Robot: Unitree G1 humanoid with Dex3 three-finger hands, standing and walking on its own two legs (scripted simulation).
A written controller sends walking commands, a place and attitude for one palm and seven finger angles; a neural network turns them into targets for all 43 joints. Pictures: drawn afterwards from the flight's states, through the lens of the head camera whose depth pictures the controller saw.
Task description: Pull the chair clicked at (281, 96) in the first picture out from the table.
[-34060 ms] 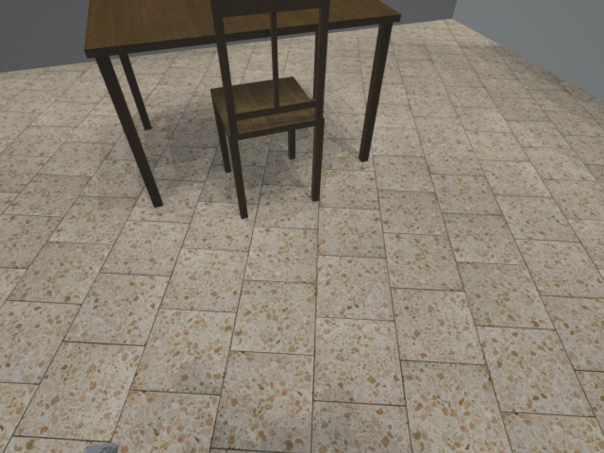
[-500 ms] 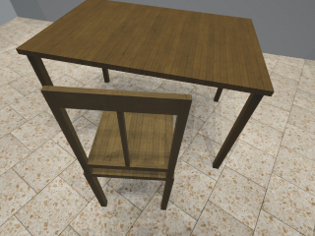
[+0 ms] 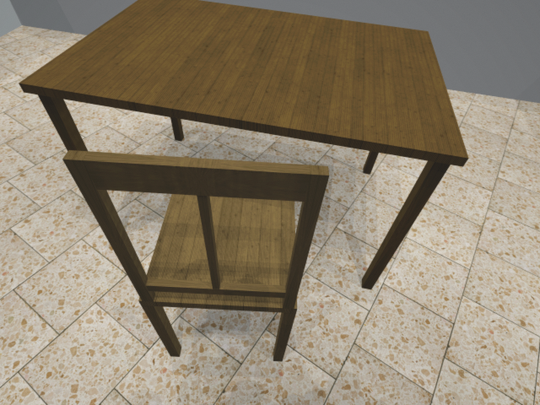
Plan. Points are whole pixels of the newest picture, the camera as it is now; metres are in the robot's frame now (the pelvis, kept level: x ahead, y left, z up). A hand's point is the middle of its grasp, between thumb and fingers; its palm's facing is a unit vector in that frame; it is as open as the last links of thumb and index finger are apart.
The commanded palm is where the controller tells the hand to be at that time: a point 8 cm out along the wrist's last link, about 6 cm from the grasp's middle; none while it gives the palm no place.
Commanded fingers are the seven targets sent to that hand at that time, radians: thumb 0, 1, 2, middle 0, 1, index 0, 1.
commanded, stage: look again from close up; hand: left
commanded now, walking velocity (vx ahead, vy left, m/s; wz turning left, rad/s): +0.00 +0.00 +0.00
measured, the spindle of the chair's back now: (210, 247) +0.40 +0.14 -0.07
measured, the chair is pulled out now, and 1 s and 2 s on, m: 0.18 0.18 0.18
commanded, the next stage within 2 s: raise the hand toward the chair's back in 0.40 s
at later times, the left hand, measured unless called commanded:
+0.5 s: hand out of the picture -0.02 +0.15 -0.18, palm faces +0.03 -0.99 -0.14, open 7.4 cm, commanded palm +0.09 +0.20 -0.07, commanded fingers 0.00 0.88 0.89 -0.20 -0.30 -0.20 -0.30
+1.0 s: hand out of the picture +0.12 +0.16 -0.08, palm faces +0.18 -0.98 -0.03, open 9.9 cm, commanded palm +0.12 +0.21 -0.06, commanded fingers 0.00 0.29 0.64 -0.14 -0.20 -0.14 -0.20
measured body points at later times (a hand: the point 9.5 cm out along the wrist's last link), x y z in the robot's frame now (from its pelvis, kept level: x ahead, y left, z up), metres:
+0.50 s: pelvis +0.00 +0.00 +0.00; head +0.01 +0.02 +0.45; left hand -0.02 +0.20 -0.17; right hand -0.01 -0.22 -0.15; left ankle -0.01 +0.03 -0.74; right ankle -0.02 -0.15 -0.74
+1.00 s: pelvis -0.03 -0.05 -0.10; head +0.01 -0.03 +0.35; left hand +0.11 +0.21 -0.07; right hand +0.23 -0.28 -0.12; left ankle -0.01 +0.03 -0.74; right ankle +0.01 -0.12 -0.74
